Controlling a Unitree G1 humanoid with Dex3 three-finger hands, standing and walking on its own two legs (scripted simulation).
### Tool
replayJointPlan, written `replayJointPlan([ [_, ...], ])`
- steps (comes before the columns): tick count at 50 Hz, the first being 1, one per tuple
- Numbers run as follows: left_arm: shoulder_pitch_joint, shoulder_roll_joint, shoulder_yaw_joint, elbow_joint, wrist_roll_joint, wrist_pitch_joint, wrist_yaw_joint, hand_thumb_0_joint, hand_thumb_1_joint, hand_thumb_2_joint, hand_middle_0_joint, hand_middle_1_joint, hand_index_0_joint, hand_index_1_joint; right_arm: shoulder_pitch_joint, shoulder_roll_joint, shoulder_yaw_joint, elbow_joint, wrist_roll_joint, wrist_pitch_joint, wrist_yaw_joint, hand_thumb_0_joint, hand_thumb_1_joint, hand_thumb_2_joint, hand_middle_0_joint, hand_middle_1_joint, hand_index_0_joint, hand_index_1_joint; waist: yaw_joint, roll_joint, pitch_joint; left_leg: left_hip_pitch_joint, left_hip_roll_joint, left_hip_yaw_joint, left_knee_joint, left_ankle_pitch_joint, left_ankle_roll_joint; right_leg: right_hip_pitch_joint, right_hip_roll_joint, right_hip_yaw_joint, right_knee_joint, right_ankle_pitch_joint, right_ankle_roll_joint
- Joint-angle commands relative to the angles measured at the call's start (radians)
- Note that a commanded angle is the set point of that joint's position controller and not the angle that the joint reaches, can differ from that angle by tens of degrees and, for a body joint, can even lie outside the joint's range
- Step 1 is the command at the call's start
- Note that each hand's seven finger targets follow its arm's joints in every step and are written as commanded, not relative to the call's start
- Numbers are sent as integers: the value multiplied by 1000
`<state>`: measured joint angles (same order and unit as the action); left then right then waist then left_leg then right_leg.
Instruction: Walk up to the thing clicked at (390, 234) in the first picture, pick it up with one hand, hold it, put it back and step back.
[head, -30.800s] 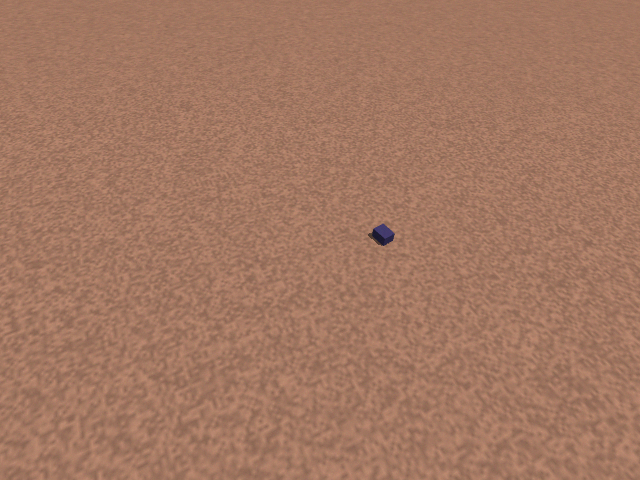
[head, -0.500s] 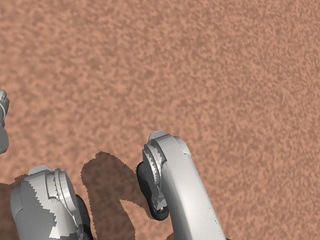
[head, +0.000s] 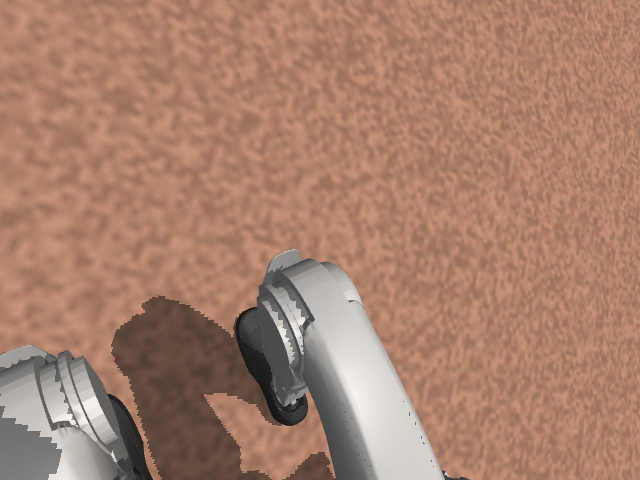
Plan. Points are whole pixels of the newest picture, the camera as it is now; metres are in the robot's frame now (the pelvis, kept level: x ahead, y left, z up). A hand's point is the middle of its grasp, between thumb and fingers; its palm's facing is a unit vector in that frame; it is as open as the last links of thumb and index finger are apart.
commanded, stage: rest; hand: left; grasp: from above
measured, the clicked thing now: out of the picture +0.48 +0.29 -0.27
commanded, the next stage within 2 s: open in 0.94 s
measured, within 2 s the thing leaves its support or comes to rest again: rests again in 0.64 s
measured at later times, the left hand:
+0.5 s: hand out of the picture +0.47 +0.29 -0.25, palm faces -0.09 -0.45 -0.89, open 9.9 cm
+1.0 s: hand out of the picture +0.47 +0.29 -0.27, palm faces -0.11 -0.45 -0.89, open 9.9 cm
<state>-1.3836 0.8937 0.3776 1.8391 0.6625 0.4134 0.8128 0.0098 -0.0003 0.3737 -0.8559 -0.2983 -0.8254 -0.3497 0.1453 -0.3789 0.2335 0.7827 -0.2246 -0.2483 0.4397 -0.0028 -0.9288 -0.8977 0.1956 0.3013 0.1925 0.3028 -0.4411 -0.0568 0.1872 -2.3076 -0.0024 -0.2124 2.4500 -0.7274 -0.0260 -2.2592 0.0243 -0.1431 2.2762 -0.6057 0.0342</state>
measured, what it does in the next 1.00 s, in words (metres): stands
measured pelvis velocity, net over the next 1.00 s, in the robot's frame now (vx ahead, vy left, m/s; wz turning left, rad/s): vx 0.00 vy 0.00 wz -0.05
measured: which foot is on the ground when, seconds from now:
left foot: down 0.00-1.00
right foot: down 0.00-1.00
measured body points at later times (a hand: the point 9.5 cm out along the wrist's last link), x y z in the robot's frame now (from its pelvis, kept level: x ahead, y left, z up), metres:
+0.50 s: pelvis +0.00 +0.00 +0.00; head +0.31 +0.09 +0.30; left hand +0.48 +0.31 -0.20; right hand -0.03 -0.24 -0.05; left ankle +0.06 +0.13 -0.30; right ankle +0.12 -0.12 -0.30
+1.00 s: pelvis +0.00 +0.00 +0.00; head +0.32 +0.09 +0.30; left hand +0.48 +0.31 -0.21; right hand -0.02 -0.24 -0.04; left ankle +0.06 +0.13 -0.30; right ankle +0.12 -0.12 -0.30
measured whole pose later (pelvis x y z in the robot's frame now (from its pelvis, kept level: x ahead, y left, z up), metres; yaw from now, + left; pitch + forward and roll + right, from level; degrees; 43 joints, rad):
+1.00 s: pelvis +0.00 +0.00 +0.00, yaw -3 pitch +31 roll -15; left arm -1.38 1.01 0.31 1.82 0.61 0.38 0.81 0.02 0.06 0.28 -0.84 -0.29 -0.81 -0.34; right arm 0.12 -0.41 0.35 0.69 -0.22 -0.28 0.45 0.00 -0.92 -0.90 0.20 0.30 0.19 0.30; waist -0.48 -0.13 0.26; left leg -2.30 0.00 -0.27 2.47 -0.73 -0.02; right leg -2.23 0.03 -0.19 2.26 -0.59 0.04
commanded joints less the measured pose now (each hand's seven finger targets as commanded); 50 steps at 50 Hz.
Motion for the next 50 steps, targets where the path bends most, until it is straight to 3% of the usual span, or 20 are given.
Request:
replayJointPlan([
  [1, -308, 204, -49, -110, 25, -11, 64, 0, 940, 676, -1341, -492, -1318, -519, 266, -326, -53, 41, 0, 10, 18, 0, -915, -904, 200, 301, 200, 301, -74, 484, -735, 444, 29, 82, -242, 259, 25, 523, 25, -91, -184, 286, -42],
  [2, -317, 225, -43, -120, 26, -12, 68, 0, 941, 666, -1338, -485, -1316, -510, 262, -324, -49, 37, 5, 6, 19, 0, -914, -904, 200, 301, 200, 301, -71, 480, -735, 442, 30, 76, -240, 244, 27, 506, 25, -92, -193, 272, -40],
  [6, -305, 203, -59, -111, 3, -12, 64, 0, 935, 639, -1334, -467, -1314, -491, 266, -331, -35, 23, 5, 6, 28, 0, -913, -904, 200, 301, 200, 301, -92, 483, -710, 451, 30, 68, -236, 252, 23, 506, 27, -100, -186, 284, -42],
  [14, -306, 229, -73, -118, -5, -14, 61, 0, 871, 632, -1272, -483, -1255, -504, 249, -352, -17, 2, 13, 5, 34, 0, -912, -904, 200, 301, 200, 301, -94, 517, -685, 473, 36, 46, -242, 249, 18, 477, 30, -115, -176, 281, -47],
  [16, -294, 221, -89, -123, -5, -17, 58, 0, 865, 615, -1264, -485, -1251, -502, 257, -360, -13, -4, 12, 6, 34, 0, -912, -904, 200, 301, 200, 301, -113, 522, -682, 481, 35, 46, -246, 248, 16, 490, 35, -117, -176, 280, -47],
  [19, -304, 258, -75, -141, -5, -18, 63, 0, 857, 600, -1252, -466, -1239, -483, 257, -362, -11, -1, 17, 0, 35, 0, -909, -903, 201, 301, 200, 301, -102, 515, -666, 461, 34, 44, -244, 219, 22, 474, 32, -117, -189, 256, -43],
  [24, -287, 237, -92, -132, -21, -21, 57, 0, 817, 606, -1221, -472, -1207, -491, 244, -362, 7, -19, 19, -3, 33, 0, -909, -904, 200, 301, 200, 301, -112, 518, -661, 474, 38, 36, -236, 248, 17, 481, 34, -123, -180, 281, -46],
  [31, -277, 272, -92, -126, -22, -29, 51, 0, 811, 568, -1217, -441, -1203, -458, 245, -369, 20, -15, 15, -8, 25, 0, -909, -905, 200, 301, 200, 301, -118, 503, -662, 443, 37, 43, -234, 251, 22, 527, 41, -120, -192, 292, -41],
  [34, -268, 285, -91, -134, -14, -30, 45, 0, 749, 571, -1166, -433, -1149, -454, 248, -363, 24, -17, 20, -11, 21, 0, -905, -903, 201, 301, 200, 301, -106, 513, -665, 461, 40, 36, -234, 242, 19, 507, 41, -125, -193, 275, -44],
  [36, -260, 260, -107, -134, -22, -28, 39, 0, 758, 559, -1168, -440, -1155, -457, 235, -362, 32, -27, 14, -13, 21, 0, -906, -903, 201, 301, 201, 301, -116, 510, -642, 468, 39, 33, -233, 254, 18, 498, 38, -129, -184, 286, -45],
  [38, -272, 288, -101, -143, -15, -35, 45, 0, 738, 524, -1147, -425, -1137, -438, 240, -374, 30, -27, 17, -15, 17, 0, -905, -903, 201, 301, 200, 301, -115, 513, -658, 465, 41, 34, -230, 255, 21, 516, 43, -127, -193, 289, -43],
  [45, -252, 294, -103, -125, -15, -42, 46, 0, 721, 497, -1121, -417, -1116, -425, 242, -372, 39, -23, 14, -22, 11, 0, -903, -902, 201, 301, 200, 301, -122, 504, -626, 456, 43, 29, -235, 233, 21, 520, 43, -130, -201, 275, -42],
  [50, -238, 287, -113, -115, -33, -46, 45, 0, 719, 487, -1117, -413, -1112, -421, 241, -379, 50, -34, 9, -29, 10, 0, -902, -902, 201, 301, 201, 301, -130, 483, -618, 448, 42, 30, -227, 254, 22, 537, 45, -132, -202, 291, -39],
])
